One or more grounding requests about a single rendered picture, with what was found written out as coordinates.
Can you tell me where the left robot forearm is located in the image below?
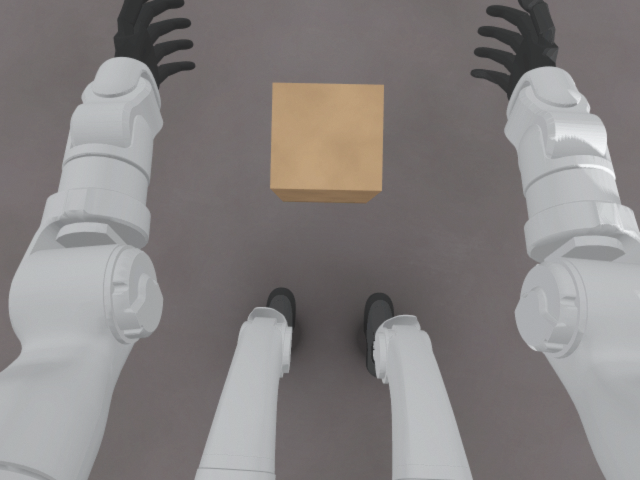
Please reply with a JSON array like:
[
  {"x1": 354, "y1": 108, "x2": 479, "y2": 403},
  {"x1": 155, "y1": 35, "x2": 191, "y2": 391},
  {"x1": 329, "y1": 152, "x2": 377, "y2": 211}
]
[{"x1": 9, "y1": 57, "x2": 163, "y2": 339}]

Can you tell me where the robot left hand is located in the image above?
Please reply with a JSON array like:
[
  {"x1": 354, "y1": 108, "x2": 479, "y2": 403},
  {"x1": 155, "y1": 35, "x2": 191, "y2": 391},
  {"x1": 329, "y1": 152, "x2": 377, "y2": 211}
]
[{"x1": 114, "y1": 0, "x2": 195, "y2": 90}]

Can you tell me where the left robot upper arm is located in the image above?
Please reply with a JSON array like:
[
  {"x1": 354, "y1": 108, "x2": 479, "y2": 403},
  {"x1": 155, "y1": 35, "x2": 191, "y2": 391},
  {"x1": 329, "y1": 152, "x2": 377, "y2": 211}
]
[{"x1": 0, "y1": 244, "x2": 163, "y2": 480}]

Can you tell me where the robot left thigh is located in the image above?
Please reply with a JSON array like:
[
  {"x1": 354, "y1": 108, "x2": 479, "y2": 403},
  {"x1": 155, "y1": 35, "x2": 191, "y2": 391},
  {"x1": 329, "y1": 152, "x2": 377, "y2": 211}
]
[{"x1": 194, "y1": 317, "x2": 292, "y2": 480}]

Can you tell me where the carton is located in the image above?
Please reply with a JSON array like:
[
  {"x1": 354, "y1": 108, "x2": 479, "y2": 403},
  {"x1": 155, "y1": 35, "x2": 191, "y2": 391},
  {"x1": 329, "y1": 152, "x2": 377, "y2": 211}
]
[{"x1": 270, "y1": 83, "x2": 384, "y2": 203}]

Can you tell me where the right robot upper arm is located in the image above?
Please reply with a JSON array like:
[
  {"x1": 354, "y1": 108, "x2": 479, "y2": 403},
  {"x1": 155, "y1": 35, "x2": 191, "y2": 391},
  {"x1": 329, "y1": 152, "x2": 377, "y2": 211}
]
[{"x1": 515, "y1": 257, "x2": 640, "y2": 480}]

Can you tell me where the robot left shin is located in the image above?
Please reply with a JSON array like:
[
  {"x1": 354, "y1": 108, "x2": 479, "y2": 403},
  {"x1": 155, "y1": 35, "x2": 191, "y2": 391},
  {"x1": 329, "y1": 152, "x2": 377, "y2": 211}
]
[{"x1": 238, "y1": 307, "x2": 288, "y2": 340}]

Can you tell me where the robot right hand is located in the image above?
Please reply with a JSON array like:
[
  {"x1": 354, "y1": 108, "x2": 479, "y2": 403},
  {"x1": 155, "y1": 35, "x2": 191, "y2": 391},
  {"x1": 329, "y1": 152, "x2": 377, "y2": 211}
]
[{"x1": 470, "y1": 0, "x2": 559, "y2": 100}]

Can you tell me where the right robot forearm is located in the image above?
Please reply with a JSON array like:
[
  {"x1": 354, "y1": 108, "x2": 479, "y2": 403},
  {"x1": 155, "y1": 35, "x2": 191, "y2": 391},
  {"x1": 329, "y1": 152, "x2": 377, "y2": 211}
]
[{"x1": 504, "y1": 66, "x2": 640, "y2": 264}]

